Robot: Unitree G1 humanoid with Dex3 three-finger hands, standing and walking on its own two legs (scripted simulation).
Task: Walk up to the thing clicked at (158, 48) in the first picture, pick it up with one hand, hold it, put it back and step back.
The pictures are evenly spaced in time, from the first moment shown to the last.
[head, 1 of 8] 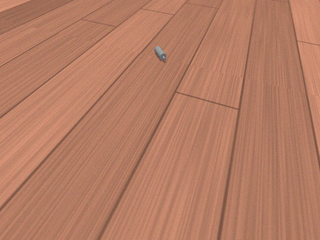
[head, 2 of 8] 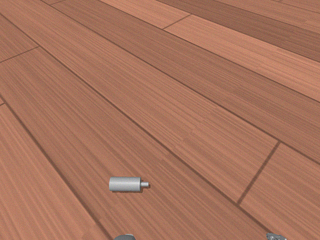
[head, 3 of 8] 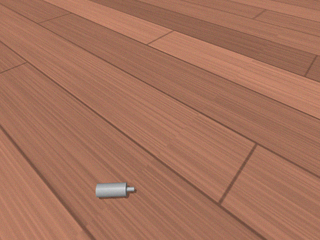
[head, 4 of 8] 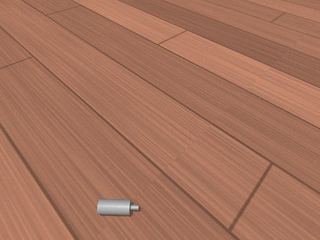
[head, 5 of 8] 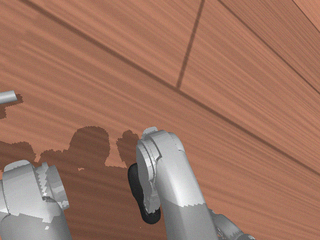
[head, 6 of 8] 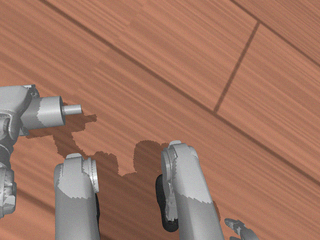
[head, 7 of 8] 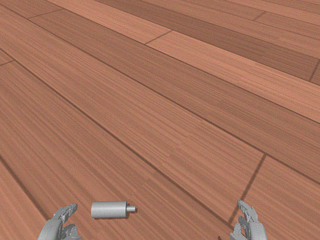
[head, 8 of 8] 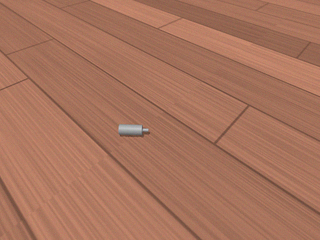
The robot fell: no
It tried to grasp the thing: yes
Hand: left
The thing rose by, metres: 0.65
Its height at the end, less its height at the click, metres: +0.00
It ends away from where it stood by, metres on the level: 0.01
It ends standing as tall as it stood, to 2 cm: yes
